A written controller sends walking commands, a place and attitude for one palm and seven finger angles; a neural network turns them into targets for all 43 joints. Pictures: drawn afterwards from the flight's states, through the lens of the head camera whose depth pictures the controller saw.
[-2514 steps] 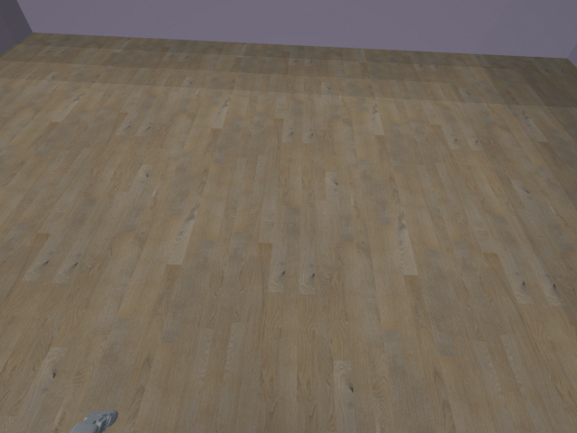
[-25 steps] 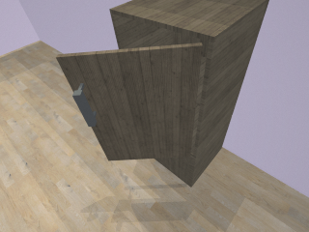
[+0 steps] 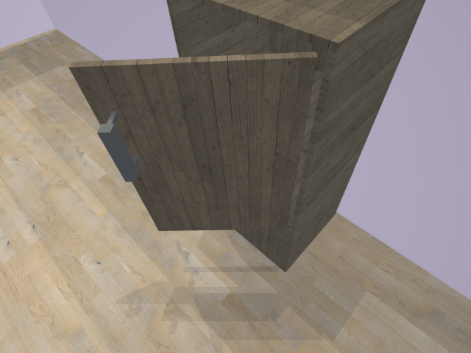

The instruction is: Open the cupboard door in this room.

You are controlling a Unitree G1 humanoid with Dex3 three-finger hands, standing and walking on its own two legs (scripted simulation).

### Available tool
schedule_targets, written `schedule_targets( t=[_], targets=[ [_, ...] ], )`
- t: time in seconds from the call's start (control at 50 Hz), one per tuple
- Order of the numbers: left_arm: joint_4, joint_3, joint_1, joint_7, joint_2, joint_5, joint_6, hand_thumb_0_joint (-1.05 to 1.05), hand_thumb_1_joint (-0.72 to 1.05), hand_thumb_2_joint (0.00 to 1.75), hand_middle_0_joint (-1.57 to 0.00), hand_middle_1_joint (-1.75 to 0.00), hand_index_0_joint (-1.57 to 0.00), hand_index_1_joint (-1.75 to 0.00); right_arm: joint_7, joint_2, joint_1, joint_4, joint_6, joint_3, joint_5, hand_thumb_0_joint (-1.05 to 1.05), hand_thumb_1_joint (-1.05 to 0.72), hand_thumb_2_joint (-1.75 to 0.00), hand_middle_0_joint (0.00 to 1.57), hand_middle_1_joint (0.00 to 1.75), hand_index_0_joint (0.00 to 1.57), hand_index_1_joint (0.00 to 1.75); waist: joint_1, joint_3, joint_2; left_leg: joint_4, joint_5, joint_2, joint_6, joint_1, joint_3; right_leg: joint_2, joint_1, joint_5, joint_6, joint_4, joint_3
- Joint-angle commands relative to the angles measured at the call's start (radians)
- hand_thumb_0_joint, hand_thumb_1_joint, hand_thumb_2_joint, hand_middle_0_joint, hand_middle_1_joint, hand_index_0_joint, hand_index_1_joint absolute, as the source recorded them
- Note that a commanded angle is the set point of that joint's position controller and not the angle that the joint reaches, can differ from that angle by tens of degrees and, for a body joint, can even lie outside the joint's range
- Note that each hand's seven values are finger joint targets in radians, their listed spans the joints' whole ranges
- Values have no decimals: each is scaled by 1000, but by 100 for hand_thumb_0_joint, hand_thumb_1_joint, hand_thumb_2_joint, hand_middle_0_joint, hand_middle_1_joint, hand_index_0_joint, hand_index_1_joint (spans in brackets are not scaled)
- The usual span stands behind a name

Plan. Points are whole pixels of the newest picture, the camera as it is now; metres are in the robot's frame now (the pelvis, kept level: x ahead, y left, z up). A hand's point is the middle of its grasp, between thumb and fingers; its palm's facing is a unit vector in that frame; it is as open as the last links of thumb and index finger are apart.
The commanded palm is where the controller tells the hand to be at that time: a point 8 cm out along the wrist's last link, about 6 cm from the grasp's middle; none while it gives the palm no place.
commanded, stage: shuffle to correct the standing spot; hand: left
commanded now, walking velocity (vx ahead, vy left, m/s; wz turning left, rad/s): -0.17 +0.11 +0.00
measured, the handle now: (123, 147) +0.49 +0.27 +0.05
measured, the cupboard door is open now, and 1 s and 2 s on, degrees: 43 43 43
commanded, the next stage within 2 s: come to a stop and stand still in 0.06 s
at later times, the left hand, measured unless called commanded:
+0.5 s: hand out of the picture -0.04 +0.22 -0.16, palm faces +0.02 -0.98 -0.22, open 7.4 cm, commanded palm none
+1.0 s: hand out of the picture -0.06 +0.17 -0.17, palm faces +0.00 -0.99 -0.17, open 7.3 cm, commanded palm none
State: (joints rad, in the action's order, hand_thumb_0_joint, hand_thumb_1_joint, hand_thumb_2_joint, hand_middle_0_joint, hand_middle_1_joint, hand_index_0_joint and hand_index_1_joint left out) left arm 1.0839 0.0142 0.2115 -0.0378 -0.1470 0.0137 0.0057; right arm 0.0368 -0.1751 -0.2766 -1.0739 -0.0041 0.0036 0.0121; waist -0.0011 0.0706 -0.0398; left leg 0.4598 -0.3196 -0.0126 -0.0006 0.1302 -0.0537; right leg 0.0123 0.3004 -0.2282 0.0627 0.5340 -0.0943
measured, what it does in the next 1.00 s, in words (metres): steps on the spot: right foot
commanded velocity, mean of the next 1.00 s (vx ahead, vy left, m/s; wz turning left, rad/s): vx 0.02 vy -0.02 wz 0.00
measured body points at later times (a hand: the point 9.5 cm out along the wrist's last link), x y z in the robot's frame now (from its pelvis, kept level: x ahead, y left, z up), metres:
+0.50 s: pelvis -0.06 +0.04 +0.01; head -0.04 +0.03 +0.45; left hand -0.04 +0.27 -0.15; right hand -0.05 -0.18 -0.16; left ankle -0.05 +0.13 -0.74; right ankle -0.11 -0.06 -0.71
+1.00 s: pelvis -0.05 +0.01 +0.01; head -0.03 +0.01 +0.45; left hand -0.06 +0.22 -0.15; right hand -0.06 -0.20 -0.16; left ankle -0.05 +0.13 -0.74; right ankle -0.11 -0.06 -0.74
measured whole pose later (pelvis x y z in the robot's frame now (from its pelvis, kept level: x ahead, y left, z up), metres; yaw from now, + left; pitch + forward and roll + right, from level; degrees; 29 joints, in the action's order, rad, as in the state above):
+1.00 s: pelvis -0.05 +0.01 +0.01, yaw -1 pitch -1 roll +1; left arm 1.12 -0.01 0.30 -0.04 -0.11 0.01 0.01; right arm 0.04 -0.13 -0.26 -1.15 0.01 -0.01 0.01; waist 0.00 0.07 0.00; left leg 0.43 -0.22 0.03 0.01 0.18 -0.13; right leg -0.03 0.08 -0.32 0.05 0.43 -0.05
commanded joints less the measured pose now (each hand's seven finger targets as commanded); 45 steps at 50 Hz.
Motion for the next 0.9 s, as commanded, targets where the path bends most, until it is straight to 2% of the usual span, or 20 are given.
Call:
schedule_targets(
  t=[0.0, 0.1, 0.16, 0.18, 0.22, 0.24, 0.26, 0.3, 0.38, 0.42, 0.46, 0.5, 0.52, 0.54, 0.56, 0.58, 0.6, 0.66, 0.74, 0.88],
  targets=[
    [-44, 47, 71, -16, -196, 9, 2, 0, 90, 90, -20, -30, -20, -30, 0, -46, -90, 43, -13, 28, -1, 0, -90, -90, 20, 30, 20, 30, 11, -79, 169, 79, -26, 50, -14, 122, 7, 313, -154, 463, 123, -143, 321],
    [-85, 67, 23, -13, -224, 19, -12, 0, 90, 90, -20, -30, -20, -30, -9, -51, -66, 67, -25, 46, 1, 0, -90, -90, 20, 30, 20, 30, 9, -76, 159, 145, -88, 43, -25, 108, -5, 332, -54, 370, 144, -166, 322],
    [-111, 71, -29, -8, -224, 14, -23, 0, 90, 90, -20, -30, -20, -30, -17, -48, -120, 58, -18, 47, 3, 0, -90, -90, 20, 30, 20, 30, -24, -104, 136, -8, 50, 42, -21, -28, -37, 262, 63, 129, 66, -119, 242],
    [-120, 61, -42, -6, -195, 12, -31, 0, 90, 90, -20, -30, -20, -30, -18, -52, -130, 56, -11, 47, 5, 0, -90, -90, 20, 30, 20, 30, -30, -98, 68, -73, 47, 69, -6, -60, -17, 199, 114, -44, 29, -83, 190],
    [-135, 43, -49, -3, -106, 5, -49, 0, 90, 90, -20, -30, -20, -30, -15, -113, -52, 93, 2, 55, 18, 0, -90, -90, 20, 30, 20, 30, -23, -12, -247, -310, -93, 308, 96, 111, 276, 18, 167, -255, -56, 206, 39],
    [-128, 44, -38, -6, -115, 11, -57, 0, 90, 90, -20, -30, -20, -30, -10, -109, 3, 115, 4, 49, 15, 0, -90, -90, 20, 30, 20, 30, -11, 12, -187, -344, -147, 328, 125, 234, 295, 33, 99, -237, -46, 314, 117],
    [-111, 46, 5, 0, -116, 15, -56, 0, 90, 90, -20, -30, -20, -30, -7, -106, 54, 123, 9, 41, 15, 0, -90, -90, 20, 30, 20, 30, 26, 24, -112, -345, -179, 302, 135, 271, 252, 36, 63, -184, -41, 367, 136],
    [-83, 37, 62, 14, -72, 20, -49, 0, 90, 90, -20, -30, -20, -30, -6, -102, 73, 123, 14, 39, 21, 0, -90, -90, 20, 30, 20, 30, 43, 19, 11, -309, -200, 277, 152, 268, 226, 15, 48, -164, -43, 396, 109],
    [-96, 23, 56, 23, -51, 21, -33, 0, 90, 90, -20, -30, -20, -30, -8, -119, -31, 88, 16, 47, 26, 0, -90, -90, 20, 30, 20, 30, -16, 41, -54, -308, -227, 287, 162, 97, 238, 19, 143, -244, -46, 309, 48],
    [-109, 17, 28, 26, -48, 17, -23, 0, 90, 90, -20, -30, -20, -30, -6, -117, -79, 69, 19, 47, 29, 0, -90, -90, 20, 30, 20, 30, -44, 27, -52, -278, -121, 296, 171, 22, 247, 22, 137, -283, -42, 200, 47],
    [-99, 13, 49, 24, -34, 11, -14, 0, 90, 90, -20, -30, -20, -30, -3, -123, -104, 52, 20, 51, 28, 0, -90, -90, 20, 30, 20, 30, -42, -12, -33, -225, 24, 288, 167, -23, 236, 14, 79, -268, -39, 64, 42],
    [-71, 10, 111, 19, -34, 6, 0, 0, 90, 90, -20, -30, -20, -30, -2, -109, -94, 40, 21, 46, 17, 0, -90, -90, 20, 30, 20, 30, -11, -54, -16, -108, 184, 238, 126, 2, 164, 16, -73, -89, -34, -167, 54],
    [-53, 13, 142, 13, -55, 6, 6, 0, 90, 90, -20, -30, -20, -30, -4, -85, -91, 39, 24, 40, 7, 0, -90, -90, 20, 30, 20, 30, -7, -77, 44, -41, 203, 191, 86, 68, 94, 56, -176, -4, -22, -214, 116],
    [-41, 16, 170, 5, -92, 8, 11, 0, 90, 90, -20, -30, -20, -30, -6, -56, -71, 49, 29, 29, -1, 0, -90, -90, 20, 30, 20, 30, 0, -69, 134, 36, 121, 124, 46, 164, 10, 147, -236, 99, 7, -233, 235],
    [-31, 13, 177, 3, -123, 5, 15, 0, 90, 90, -20, -30, -20, -30, -11, -31, -50, 57, 31, 18, 1, 0, -90, -90, 20, 30, 20, 30, 0, -55, 186, 57, 6, 77, 21, 207, -32, 224, -233, 207, 50, -233, 279],
    [-28, 7, 166, 6, -128, 5, 17, 0, 90, 90, -20, -30, -20, -30, -17, -20, -42, 54, 34, 15, 2, 0, -90, -90, 20, 30, 20, 30, -5, -64, 117, 50, -10, 54, 11, 172, -33, 243, -206, 244, 74, -203, 271],
    [-25, 11, 154, 5, -112, 3, 27, 0, 90, 90, -20, -30, -20, -30, -15, -8, -43, 39, 29, 11, 8, 0, -90, -90, 20, 30, 20, 30, -6, -67, 228, 61, 9, 62, 6, 167, -28, 196, -214, 286, 78, -193, 260],
    [-10, -7, 136, 3, -74, -2, 27, 0, 90, 90, -20, -30, -20, -30, -7, -15, -63, -7, 29, 7, 2, 0, -90, -90, 20, 30, 20, 30, -20, -9, 149, -10, 180, 89, 9, 57, -2, 144, -117, 354, 35, -161, 185],
    [3, -7, 156, 0, -62, -5, 17, 0, 90, 90, -20, -30, -20, -30, 6, -24, -76, -48, 37, 2, -1, 0, -90, -90, 20, 30, 20, 30, -6, 5, -27, -42, 348, 136, 34, -11, 28, 89, -94, 224, -9, -150, 151],
    [23, -15, 175, -3, -54, -5, 17, 0, 90, 90, -20, -30, -20, -30, 9, -25, -56, -53, 30, 4, -3, 0, -90, -90, 20, 30, 20, 30, -2, -3, 49, -67, 281, 139, 28, -26, 26, 97, -112, 219, -16, -189, 159]
  ],
)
